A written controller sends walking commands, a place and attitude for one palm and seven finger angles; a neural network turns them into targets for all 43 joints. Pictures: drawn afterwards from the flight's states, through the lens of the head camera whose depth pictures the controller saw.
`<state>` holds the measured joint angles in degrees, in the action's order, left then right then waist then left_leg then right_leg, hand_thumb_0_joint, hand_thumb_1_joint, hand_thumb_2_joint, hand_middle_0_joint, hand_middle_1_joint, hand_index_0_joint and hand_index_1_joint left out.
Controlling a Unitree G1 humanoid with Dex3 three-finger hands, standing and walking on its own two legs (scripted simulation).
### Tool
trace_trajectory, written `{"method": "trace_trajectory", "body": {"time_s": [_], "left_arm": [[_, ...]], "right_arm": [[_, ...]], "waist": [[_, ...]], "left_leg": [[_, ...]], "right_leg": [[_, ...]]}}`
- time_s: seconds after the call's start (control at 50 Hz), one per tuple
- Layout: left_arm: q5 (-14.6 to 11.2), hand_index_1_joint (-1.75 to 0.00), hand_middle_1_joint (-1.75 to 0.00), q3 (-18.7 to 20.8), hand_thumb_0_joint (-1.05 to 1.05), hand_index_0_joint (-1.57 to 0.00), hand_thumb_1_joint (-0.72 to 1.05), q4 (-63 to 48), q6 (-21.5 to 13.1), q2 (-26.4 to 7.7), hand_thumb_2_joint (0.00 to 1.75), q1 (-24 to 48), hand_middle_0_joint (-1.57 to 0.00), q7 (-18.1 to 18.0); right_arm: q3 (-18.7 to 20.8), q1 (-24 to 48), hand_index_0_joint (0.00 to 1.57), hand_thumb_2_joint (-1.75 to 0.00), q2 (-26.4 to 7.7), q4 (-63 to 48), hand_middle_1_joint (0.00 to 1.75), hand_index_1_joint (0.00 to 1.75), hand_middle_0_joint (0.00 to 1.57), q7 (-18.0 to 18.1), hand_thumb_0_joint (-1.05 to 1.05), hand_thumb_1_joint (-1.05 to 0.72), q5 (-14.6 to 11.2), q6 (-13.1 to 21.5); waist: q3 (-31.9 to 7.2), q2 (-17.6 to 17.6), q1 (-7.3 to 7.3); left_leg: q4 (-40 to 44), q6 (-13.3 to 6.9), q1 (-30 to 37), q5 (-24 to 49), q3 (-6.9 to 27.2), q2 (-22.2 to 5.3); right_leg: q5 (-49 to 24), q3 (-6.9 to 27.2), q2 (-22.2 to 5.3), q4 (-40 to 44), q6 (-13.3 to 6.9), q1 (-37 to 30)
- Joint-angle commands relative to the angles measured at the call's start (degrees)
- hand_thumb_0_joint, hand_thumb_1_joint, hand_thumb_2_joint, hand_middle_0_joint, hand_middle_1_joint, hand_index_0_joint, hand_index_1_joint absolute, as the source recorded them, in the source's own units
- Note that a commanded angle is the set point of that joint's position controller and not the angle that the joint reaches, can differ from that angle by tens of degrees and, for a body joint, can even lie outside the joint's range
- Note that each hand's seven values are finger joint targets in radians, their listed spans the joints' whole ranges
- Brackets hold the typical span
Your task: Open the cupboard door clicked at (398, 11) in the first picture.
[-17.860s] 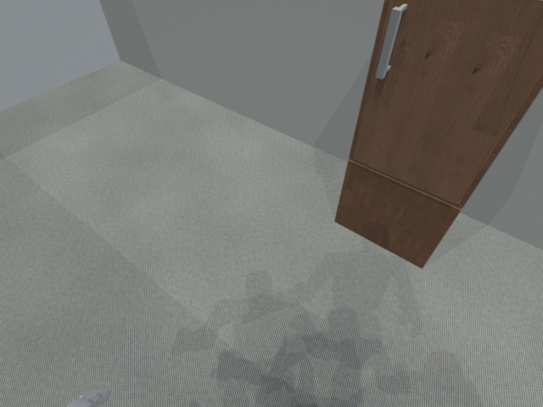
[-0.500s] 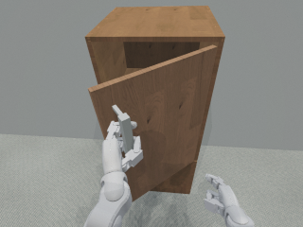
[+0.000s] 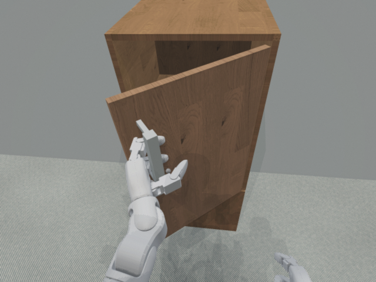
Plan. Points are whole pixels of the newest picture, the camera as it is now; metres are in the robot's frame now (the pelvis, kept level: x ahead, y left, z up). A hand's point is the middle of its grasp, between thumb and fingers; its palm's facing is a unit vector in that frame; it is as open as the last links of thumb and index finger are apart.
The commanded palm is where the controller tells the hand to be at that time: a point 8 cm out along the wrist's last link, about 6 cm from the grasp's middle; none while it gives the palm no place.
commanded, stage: open thumb and fingers to let go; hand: left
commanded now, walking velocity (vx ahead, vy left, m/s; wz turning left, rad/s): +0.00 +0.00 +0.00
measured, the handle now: (152, 159) +0.34 +0.10 +0.12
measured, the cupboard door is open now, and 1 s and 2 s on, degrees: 39 41 41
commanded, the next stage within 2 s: slide the hand sideways off the handle in 0.48 s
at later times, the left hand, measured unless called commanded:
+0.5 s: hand (168, 170) +0.30 +0.06 +0.12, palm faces +0.26 -0.97 +0.00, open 14.5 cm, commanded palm +0.26 +0.10 +0.12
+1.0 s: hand (166, 185) +0.27 +0.06 +0.12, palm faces -0.16 -0.99 +0.01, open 16.0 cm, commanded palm +0.24 +0.12 +0.12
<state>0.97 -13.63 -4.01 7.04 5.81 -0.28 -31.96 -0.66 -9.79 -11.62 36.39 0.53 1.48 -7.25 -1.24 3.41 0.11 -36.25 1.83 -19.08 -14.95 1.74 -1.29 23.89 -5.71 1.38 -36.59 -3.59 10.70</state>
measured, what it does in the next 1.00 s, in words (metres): stands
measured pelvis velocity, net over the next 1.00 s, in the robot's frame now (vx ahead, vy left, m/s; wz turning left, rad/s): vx -0.02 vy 0.04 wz -0.04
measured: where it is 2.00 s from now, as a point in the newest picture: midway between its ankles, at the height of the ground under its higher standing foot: outside the picture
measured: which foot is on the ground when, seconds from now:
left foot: down 0.00-1.00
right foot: down 0.00-1.00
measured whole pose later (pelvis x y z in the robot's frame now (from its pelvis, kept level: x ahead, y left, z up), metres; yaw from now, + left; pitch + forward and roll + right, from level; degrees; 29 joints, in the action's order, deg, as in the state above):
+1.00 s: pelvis -0.02 +0.04 +0.00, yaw -2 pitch -3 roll +0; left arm -4.8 -13.4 0.9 1.2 -1.5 2.3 -7.7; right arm -3.2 -11.4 -11.4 31.5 0.4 -1.3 -5.0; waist -0.9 2.3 0.8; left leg -35.8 -0.6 -20.0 -13.1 -1.3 -0.4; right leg 21.4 -2.9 0.0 -37.0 -1.2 12.9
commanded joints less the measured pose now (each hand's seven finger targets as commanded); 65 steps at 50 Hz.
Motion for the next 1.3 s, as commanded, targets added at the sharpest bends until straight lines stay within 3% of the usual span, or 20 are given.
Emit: {"method": "trace_trajectory", "body": {"time_s": [0.0,0.04,0.08,0.28,0.32,0.44,0.56,0.58,0.6,0.62,0.66,0.68,0.72,0.76,0.84,0.92,1.02,1.08,1.12,1.28], "left_arm": [[1.20,-1.22,-1.22,-0.32,0.00,-0.31,-0.36,-10.40,-4.78,3.86,0.36,16.31,-0.31,-0.18],[1.21,-1.20,-1.20,0.12,0.00,-0.30,-0.50,-9.24,-4.93,3.53,0.30,17.41,-0.30,-0.21],[1.24,-1.20,-1.20,-0.46,0.00,-0.30,-0.50,-9.05,-5.17,4.74,0.30,18.17,-0.30,-0.78],[1.92,-0.70,-0.70,-3.17,0.00,-0.22,-0.50,-6.57,-4.30,7.80,0.30,22.10,-0.22,-2.08],[1.86,-0.60,-0.60,-2.49,0.00,-0.20,-0.50,-5.40,-3.82,7.67,0.30,21.61,-0.20,-2.43],[1.30,-0.30,-0.30,-1.63,0.00,-0.15,-0.50,-4.53,-2.99,7.52,0.30,25.30,-0.15,-3.05],[1.48,-0.30,-0.30,-2.44,0.00,-0.15,-0.50,-2.77,-2.35,8.76,0.30,27.83,-0.15,-3.63],[6.30,-0.30,-0.30,-14.79,0.00,-0.15,-0.50,-2.90,-5.53,4.47,0.30,24.71,-0.15,9.40],[3.77,-0.30,-0.30,-9.86,0.00,-0.15,-0.50,-6.02,-8.90,-0.23,0.30,27.16,-0.15,16.13],[2.05,-0.30,-0.30,-9.74,0.00,-0.15,-0.50,-7.28,-10.82,-1.88,0.30,26.25,-0.15,21.41],[-1.94,-0.30,-0.30,-8.72,0.00,-0.15,-0.50,-7.34,-12.42,-3.26,0.30,27.28,-0.15,29.02],[-4.03,-0.30,-0.30,-8.02,0.00,-0.15,-0.50,-6.41,-12.10,-2.37,0.30,26.74,-0.15,30.40],[-7.91,-0.30,-0.30,-5.34,0.00,-0.15,-0.50,-3.29,-10.68,-0.80,0.30,26.03,-0.15,29.87],[-9.40,-0.30,-0.30,-2.63,0.00,-0.15,-0.50,-3.19,-9.72,-1.15,0.30,22.42,-0.15,27.81],[-6.59,-0.30,-0.30,-1.35,0.00,-0.15,-0.50,-6.54,-9.94,-3.00,0.30,20.55,-0.15,24.30],[-5.39,-0.30,-0.30,1.09,0.00,-0.15,-0.50,-8.33,-9.89,-6.47,0.30,15.93,-0.15,23.91],[-5.88,-0.30,-0.30,4.67,0.00,-0.15,-0.50,-11.34,-9.43,-9.78,0.30,9.66,-0.15,24.76],[-6.33,-0.30,-0.30,4.41,0.00,-0.15,-0.50,-15.02,-9.22,-9.50,0.30,8.19,-0.15,25.17],[-6.31,-0.30,-0.30,6.53,0.00,-0.15,-0.50,-15.97,-9.11,-11.56,0.30,4.94,-0.15,25.37],[-7.90,-0.30,-0.30,9.74,0.00,-0.15,-0.50,-24.59,-10.29,-14.11,0.30,-7.78,-0.15,28.54]], "right_arm": [[1.14,11.53,0.20,-0.90,-3.13,-10.60,0.30,0.30,0.20,0.35,0.00,-0.90,0.30,3.86],[1.18,12.10,0.20,-0.90,-3.08,-10.32,0.30,0.30,0.20,0.36,0.00,-0.90,0.19,3.55],[1.29,11.66,0.20,-0.90,-2.98,-10.31,0.30,0.30,0.20,0.23,0.00,-0.90,0.36,3.78],[1.17,12.35,0.20,-0.90,-2.88,-9.88,0.30,0.30,0.20,-0.76,0.00,-0.90,0.26,3.09],[1.26,12.19,0.20,-0.90,-2.79,-9.74,0.30,0.30,0.20,-0.81,0.00,-0.90,0.32,3.01],[0.91,13.12,0.20,-0.90,-2.70,-9.30,0.30,0.30,0.20,-0.58,0.00,-0.90,0.19,2.38],[0.78,13.65,0.20,-0.90,-2.77,-9.00,0.30,0.30,0.20,-0.79,0.00,-0.90,0.22,2.10],[0.78,7.76,0.20,-0.90,-4.66,-8.58,0.30,0.30,0.20,-1.40,0.00,-0.90,0.10,1.18],[1.17,7.52,0.20,-0.90,-4.46,-10.71,0.30,0.30,0.20,-0.65,0.00,-0.90,-0.75,1.07],[0.94,7.39,0.20,-0.90,-4.75,-11.90,0.30,0.30,0.20,0.05,0.00,-0.90,-0.98,1.02],[0.16,7.81,0.20,-0.90,-4.34,-13.41,0.30,0.30,0.20,1.02,0.00,-0.90,-2.05,2.00],[-0.27,8.21,0.20,-0.90,-4.16,-14.15,0.30,0.30,0.20,1.27,0.00,-0.90,-2.58,2.71],[-0.66,9.38,0.20,-0.90,-4.30,-14.35,0.30,0.30,0.20,1.60,0.00,-0.90,-3.21,4.24],[-0.57,9.70,0.20,-0.90,-4.74,-14.54,0.30,0.30,0.20,1.52,0.00,-0.90,-3.23,5.27],[-0.29,9.10,0.20,-0.90,-4.85,-15.16,0.30,0.30,0.20,0.28,0.00,-0.90,-2.69,6.02],[-0.27,8.79,0.20,-0.90,-5.13,-15.57,0.30,0.30,0.20,-0.07,0.00,-0.90,-2.43,5.78],[-0.44,9.58,0.20,-0.90,-4.87,-16.43,0.30,0.30,0.20,0.29,0.00,-0.90,-2.41,5.29],[-0.62,9.88,0.20,-0.90,-4.65,-17.15,0.30,0.30,0.20,0.54,0.00,-0.90,-2.35,5.35],[-0.53,9.53,0.20,-0.90,-4.73,-16.98,0.30,0.30,0.20,0.68,0.00,-0.90,-2.33,5.41],[-0.19,7.90,0.20,-0.90,-4.77,-18.17,0.30,0.30,0.20,0.65,0.00,-0.90,-2.44,7.02]], "waist": [[-8.51,-10.17,-1.32],[-7.99,-8.95,-1.70],[-8.64,-9.48,-1.53],[-8.60,-7.18,-0.85],[-8.99,-8.61,-1.26],[-9.78,-7.03,-1.18],[-9.64,-7.15,-0.81],[-6.34,-11.23,4.23],[-10.93,-9.48,2.56],[-13.65,-5.47,2.13],[-14.35,-3.02,2.47],[-12.37,-3.10,2.42],[-8.74,-5.16,1.94],[-7.77,-6.45,0.50],[-8.70,-6.66,-0.11],[-8.52,-6.22,-1.09],[-6.87,-6.07,-2.06],[-6.26,-5.38,-1.60],[-5.86,-6.24,-1.81],[-8.63,-5.28,-1.91]], "left_leg": [[0.45,-3.02,8.81,8.09,-0.81,2.37],[1.16,-2.94,9.17,7.84,-0.89,2.23],[1.05,-3.02,9.89,8.41,-0.99,2.17],[1.21,-2.78,10.70,8.27,-0.64,1.39],[1.38,-2.76,10.68,8.30,-0.41,1.14],[1.51,-2.59,10.51,7.33,-0.25,1.18],[1.60,-2.36,9.49,5.47,0.17,1.05],[3.07,-3.44,10.80,7.84,0.53,1.46],[2.94,-3.81,10.86,9.32,0.33,1.37],[2.83,-4.00,12.78,10.15,-0.06,1.46],[2.85,-3.81,13.93,8.01,0.47,1.46],[3.54,-3.67,13.20,5.49,0.91,1.30],[5.15,-3.13,11.36,-0.25,1.85,0.85],[6.26,-2.82,9.66,-2.76,1.84,0.78],[6.82,-2.88,9.26,-3.13,1.30,0.67],[6.70,-2.99,8.83,-1.92,0.25,0.83],[6.53,-3.04,9.04,0.10,-1.15,0.72],[6.35,-3.21,9.76,1.19,-1.72,0.87],[6.08,-3.28,9.84,2.35,-1.75,0.83],[4.42,-3.52,10.84,9.46,-2.67,1.09]], "right_leg": [[-19.47,6.68,-4.28,11.62,3.60,5.23],[-17.07,6.30,-4.03,11.89,3.11,5.39],[-17.70,5.87,-3.73,11.64,3.12,5.49],[-13.35,3.40,-2.03,9.75,1.76,8.29],[-12.97,2.84,-1.68,9.66,1.74,8.19],[-11.19,2.77,-1.58,9.20,1.48,8.69],[-8.72,2.22,-1.29,8.34,1.31,9.98],[-13.63,4.03,-1.12,6.99,1.84,11.88],[-16.93,3.82,-1.07,5.90,1.57,9.58],[-18.86,4.08,-1.21,5.30,1.42,8.18],[-15.96,3.27,-1.05,5.53,1.14,9.03],[-12.97,2.76,-0.74,6.33,1.22,9.90],[-7.00,1.79,-0.18,7.66,1.51,11.44],[-4.50,1.62,-0.01,8.11,1.78,11.07],[-3.69,1.73,-0.20,7.58,1.83,10.51],[-3.94,2.46,-0.20,8.33,1.66,8.93],[-4.89,3.33,-0.31,10.27,1.82,7.72],[-6.25,3.78,-0.41,10.92,2.17,7.78],[-7.24,3.83,-0.34,11.30,2.22,7.26],[-20.65,3.72,-0.38,8.43,2.82,4.79]]}}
